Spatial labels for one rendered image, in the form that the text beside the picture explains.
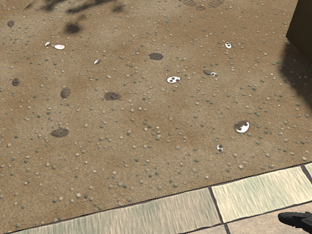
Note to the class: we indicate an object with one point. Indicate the robot right hand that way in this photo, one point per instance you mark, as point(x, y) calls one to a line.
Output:
point(299, 220)

